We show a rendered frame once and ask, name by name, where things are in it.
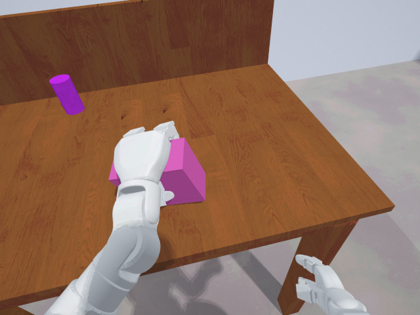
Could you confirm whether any robot right forearm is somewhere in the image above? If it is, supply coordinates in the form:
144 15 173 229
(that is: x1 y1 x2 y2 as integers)
325 288 370 315

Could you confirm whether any robot left forearm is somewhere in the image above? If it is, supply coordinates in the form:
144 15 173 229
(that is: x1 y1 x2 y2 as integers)
44 178 161 315

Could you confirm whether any right robot hand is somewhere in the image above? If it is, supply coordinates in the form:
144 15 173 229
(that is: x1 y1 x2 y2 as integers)
295 255 344 314

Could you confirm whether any table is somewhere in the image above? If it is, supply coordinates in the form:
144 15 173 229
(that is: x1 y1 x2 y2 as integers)
0 0 395 315

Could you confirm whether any left robot hand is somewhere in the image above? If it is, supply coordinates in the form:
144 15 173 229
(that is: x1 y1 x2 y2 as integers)
114 121 179 207

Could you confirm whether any sponge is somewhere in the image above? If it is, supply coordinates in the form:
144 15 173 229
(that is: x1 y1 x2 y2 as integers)
108 138 205 205

